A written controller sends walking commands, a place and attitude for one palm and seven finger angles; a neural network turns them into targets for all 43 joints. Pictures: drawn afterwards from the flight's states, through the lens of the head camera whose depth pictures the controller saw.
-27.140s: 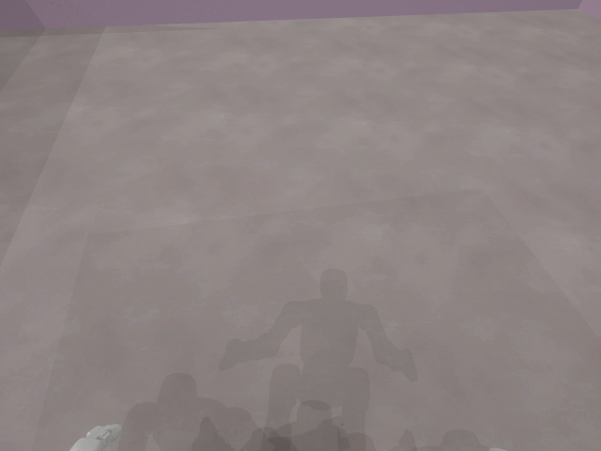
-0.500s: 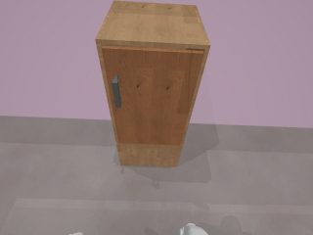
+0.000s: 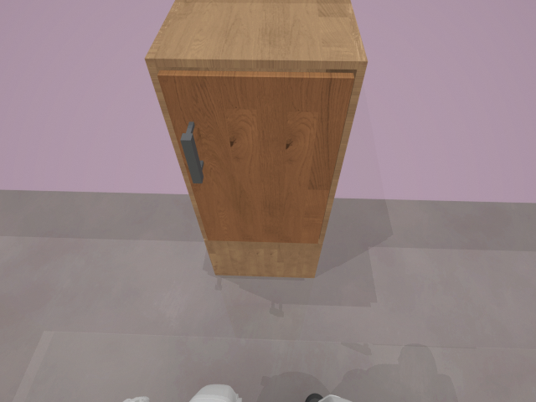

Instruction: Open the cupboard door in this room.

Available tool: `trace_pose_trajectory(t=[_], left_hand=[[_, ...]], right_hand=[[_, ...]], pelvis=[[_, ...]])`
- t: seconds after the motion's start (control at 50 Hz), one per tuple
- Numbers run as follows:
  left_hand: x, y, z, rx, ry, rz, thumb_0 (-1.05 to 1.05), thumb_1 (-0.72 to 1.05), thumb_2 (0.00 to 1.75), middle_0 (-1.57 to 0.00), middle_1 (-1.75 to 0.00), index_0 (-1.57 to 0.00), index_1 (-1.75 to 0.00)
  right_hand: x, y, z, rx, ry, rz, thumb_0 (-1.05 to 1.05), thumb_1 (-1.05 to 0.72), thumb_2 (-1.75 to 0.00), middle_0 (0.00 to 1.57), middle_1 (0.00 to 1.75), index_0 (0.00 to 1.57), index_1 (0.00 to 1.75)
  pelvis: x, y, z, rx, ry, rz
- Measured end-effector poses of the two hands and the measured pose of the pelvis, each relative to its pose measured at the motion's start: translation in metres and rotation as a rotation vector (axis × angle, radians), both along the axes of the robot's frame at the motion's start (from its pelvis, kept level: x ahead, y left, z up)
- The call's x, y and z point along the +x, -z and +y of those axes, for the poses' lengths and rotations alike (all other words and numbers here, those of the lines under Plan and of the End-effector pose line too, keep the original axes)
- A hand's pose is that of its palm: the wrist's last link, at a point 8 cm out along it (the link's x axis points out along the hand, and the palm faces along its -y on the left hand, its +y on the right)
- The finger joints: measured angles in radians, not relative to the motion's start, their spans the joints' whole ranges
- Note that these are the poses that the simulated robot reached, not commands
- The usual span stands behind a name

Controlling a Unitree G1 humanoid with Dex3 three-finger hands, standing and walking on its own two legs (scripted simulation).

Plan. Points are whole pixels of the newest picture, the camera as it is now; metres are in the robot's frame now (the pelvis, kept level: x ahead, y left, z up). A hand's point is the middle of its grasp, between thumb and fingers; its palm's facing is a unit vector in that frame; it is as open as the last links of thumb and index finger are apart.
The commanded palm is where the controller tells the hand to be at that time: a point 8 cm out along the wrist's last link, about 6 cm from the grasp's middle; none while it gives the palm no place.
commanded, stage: come to a stop and stand still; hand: left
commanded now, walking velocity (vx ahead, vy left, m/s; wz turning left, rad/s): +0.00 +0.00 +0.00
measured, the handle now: (194, 153) +0.59 +0.21 -0.03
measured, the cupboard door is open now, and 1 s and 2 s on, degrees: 0 0 0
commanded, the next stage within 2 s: look again from close up in 0.72 s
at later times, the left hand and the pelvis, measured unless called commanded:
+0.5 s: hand out of the picture -0.06 +0.25 -0.16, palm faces +0.01 -0.98 -0.20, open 7.4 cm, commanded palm none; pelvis -0.06 +0.09 +0.00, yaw -2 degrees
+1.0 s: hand out of the picture -0.04 +0.25 -0.16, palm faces +0.01 -0.98 -0.19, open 7.4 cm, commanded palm none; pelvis -0.04 +0.09 +0.01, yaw -1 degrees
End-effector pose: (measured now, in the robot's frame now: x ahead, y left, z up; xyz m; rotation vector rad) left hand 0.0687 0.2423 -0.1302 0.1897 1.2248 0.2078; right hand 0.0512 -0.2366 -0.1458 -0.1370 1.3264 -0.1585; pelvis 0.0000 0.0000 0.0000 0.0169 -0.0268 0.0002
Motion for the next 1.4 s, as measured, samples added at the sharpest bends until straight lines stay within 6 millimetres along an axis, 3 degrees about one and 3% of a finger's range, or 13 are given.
trace_pose_trajectory(t=[0.12, 0.2, 0.28, 0.36, 0.46, 0.6, 0.72, 0.82, 0.96, 1.18, 1.4], left_hand=[[-0.035, 0.011, 0.042, 0.016, -0.017, -0.016, 0.00, 0.91, 0.90, -0.20, -0.30, -0.20, -0.30], [-0.057, 0.005, 0.061, 0.019, -0.017, 0.005, 0.01, 0.91, 0.90, -0.20, -0.30, -0.20, -0.29], [-0.077, 0.000, 0.071, 0.021, -0.015, 0.009, 0.01, 0.91, 0.90, -0.20, -0.30, -0.20, -0.29], [-0.102, 0.000, 0.070, 0.014, -0.015, 0.047, 0.01, 0.91, 0.90, -0.20, -0.30, -0.20, -0.29], [-0.126, -0.003, 0.063, -0.037, 0.009, 0.115, 0.01, 0.90, 0.90, -0.20, -0.30, -0.20, -0.29], [-0.126, 0.003, 0.061, -0.077, 0.027, 0.132, 0.01, 0.91, 0.90, -0.20, -0.30, -0.20, -0.29], [-0.122, 0.003, 0.068, -0.067, 0.026, 0.125, 0.01, 0.91, 0.90, -0.20, -0.30, -0.20, -0.29], [-0.118, 0.002, 0.068, -0.061, 0.024, 0.125, 0.01, 0.91, 0.90, -0.20, -0.30, -0.20, -0.29], [-0.116, 0.002, 0.060, -0.069, 0.017, 0.142, 0.01, 0.91, 0.90, -0.20, -0.30, -0.20, -0.29], [-0.109, 0.005, 0.040, -0.098, 0.007, 0.180, 0.01, 0.92, 0.90, -0.20, -0.30, -0.20, -0.29], [-0.090, 0.006, 0.031, -0.094, 0.016, 0.182, 0.02, 0.93, 0.90, -0.20, -0.30, -0.20, -0.29]], right_hand=[[0.021, -0.013, 0.020, -0.061, -0.020, -0.226, 0.00, -0.92, -0.90, 0.20, 0.30, 0.20, 0.30], [0.015, -0.020, 0.045, -0.039, -0.023, -0.294, 0.00, -0.92, -0.90, 0.20, 0.30, 0.20, 0.30], [0.003, -0.014, 0.071, 0.010, -0.044, -0.283, 0.00, -0.91, -0.90, 0.20, 0.30, 0.20, 0.30], [-0.018, -0.001, 0.088, 0.046, -0.045, -0.224, 0.00, -0.92, -0.90, 0.20, 0.30, 0.20, 0.30], [-0.056, -0.003, 0.090, 0.025, -0.008, -0.147, -0.01, -0.94, -0.90, 0.20, 0.30, 0.20, 0.30], [-0.119, -0.007, 0.094, -0.004, 0.023, 0.018, 0.00, -0.93, -0.90, 0.20, 0.30, 0.20, 0.30], [-0.143, -0.004, 0.101, 0.004, 0.039, 0.089, 0.00, -0.92, -0.90, 0.20, 0.30, 0.20, 0.30], [-0.138, -0.002, 0.108, 0.025, 0.037, 0.089, 0.00, -0.91, -0.90, 0.20, 0.30, 0.20, 0.30], [-0.112, -0.002, 0.110, 0.041, 0.022, 0.045, 0.00, -0.91, -0.90, 0.20, 0.30, 0.20, 0.30], [-0.076, -0.009, 0.093, 0.015, 0.001, 0.015, 0.01, -0.92, -0.90, 0.20, 0.30, 0.20, 0.30], [-0.065, -0.010, 0.084, 0.010, 0.004, 0.031, 0.00, -0.92, -0.90, 0.20, 0.30, 0.20, 0.30]], pelvis=[[-0.013, 0.012, 0.035, -0.006, 0.000, -0.029], [-0.020, 0.007, 0.052, -0.006, 0.029, -0.050], [-0.031, 0.006, 0.063, 0.000, 0.029, -0.039], [-0.044, 0.007, 0.071, 0.006, 0.038, -0.019], [-0.054, -0.001, 0.083, -0.012, 0.028, -0.007], [-0.058, -0.006, 0.091, -0.014, 0.027, -0.003], [-0.057, -0.006, 0.093, -0.009, 0.023, -0.007], [-0.054, -0.007, 0.093, -0.008, 0.020, -0.005], [-0.046, -0.008, 0.088, -0.008, 0.019, 0.005], [-0.026, -0.010, 0.076, -0.011, 0.018, 0.017], [-0.010, -0.011, 0.064, -0.011, 0.020, 0.014]])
